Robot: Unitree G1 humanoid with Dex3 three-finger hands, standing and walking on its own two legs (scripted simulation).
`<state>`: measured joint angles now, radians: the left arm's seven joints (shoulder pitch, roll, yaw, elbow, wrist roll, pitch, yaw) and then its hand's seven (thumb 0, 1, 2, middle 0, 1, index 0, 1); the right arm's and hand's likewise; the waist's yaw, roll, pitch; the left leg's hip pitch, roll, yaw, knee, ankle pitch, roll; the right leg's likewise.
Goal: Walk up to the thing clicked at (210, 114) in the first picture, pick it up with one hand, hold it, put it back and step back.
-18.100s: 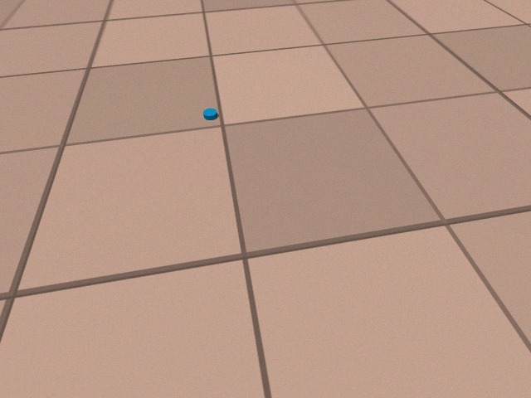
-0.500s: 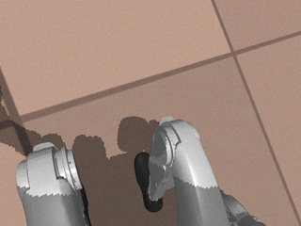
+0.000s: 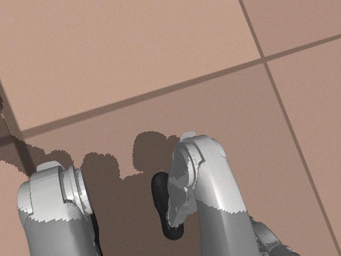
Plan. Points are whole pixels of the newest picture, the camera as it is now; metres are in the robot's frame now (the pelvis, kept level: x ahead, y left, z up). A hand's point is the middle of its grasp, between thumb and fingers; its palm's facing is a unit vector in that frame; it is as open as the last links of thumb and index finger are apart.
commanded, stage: rise first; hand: left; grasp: from above
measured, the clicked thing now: out of the picture +0.47 +0.38 -0.29
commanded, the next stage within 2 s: approach in 0.20 s
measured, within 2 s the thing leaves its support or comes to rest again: neither
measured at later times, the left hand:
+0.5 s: hand out of the picture +0.44 +0.41 -0.17, palm faces -0.44 -0.12 -0.89, open 14.1 cm
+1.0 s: hand out of the picture +0.44 +0.40 -0.17, palm faces -0.50 -0.10 -0.86, open 14.1 cm
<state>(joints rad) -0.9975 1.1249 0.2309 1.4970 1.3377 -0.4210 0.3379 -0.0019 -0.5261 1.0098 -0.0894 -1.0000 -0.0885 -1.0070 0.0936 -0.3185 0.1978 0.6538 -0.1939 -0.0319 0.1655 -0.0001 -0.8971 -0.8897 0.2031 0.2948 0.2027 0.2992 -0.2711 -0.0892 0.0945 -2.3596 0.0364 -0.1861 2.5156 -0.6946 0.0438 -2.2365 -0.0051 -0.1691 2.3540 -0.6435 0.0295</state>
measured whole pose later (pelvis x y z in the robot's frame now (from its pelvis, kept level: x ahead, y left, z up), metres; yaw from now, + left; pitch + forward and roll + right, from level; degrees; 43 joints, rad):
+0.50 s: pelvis +0.00 +0.00 +0.00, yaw +0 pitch +30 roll -13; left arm -1.05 1.12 0.17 1.52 1.33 -0.39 0.32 0.00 -0.53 1.00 -0.08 -1.03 -0.09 -1.04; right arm 0.11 -0.32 0.19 0.65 -0.19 -0.05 0.16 0.00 -0.90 -0.89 0.20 0.29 0.20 0.30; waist -0.28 -0.09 0.09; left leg -2.37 0.03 -0.18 2.51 -0.69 0.05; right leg -2.25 -0.01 -0.16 2.35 -0.64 0.03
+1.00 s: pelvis +0.00 +0.00 +0.00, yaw +0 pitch +31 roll -12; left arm -1.02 1.09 0.17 1.55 1.24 -0.22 0.30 0.00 -0.53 0.99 -0.07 -1.04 -0.08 -1.04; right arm 0.13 -0.34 0.21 0.63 -0.16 -0.07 0.18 0.00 -0.90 -0.89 0.20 0.29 0.20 0.30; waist -0.32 -0.03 0.10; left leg -2.37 0.04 -0.16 2.49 -0.68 0.05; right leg -2.26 0.00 -0.15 2.34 -0.62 0.03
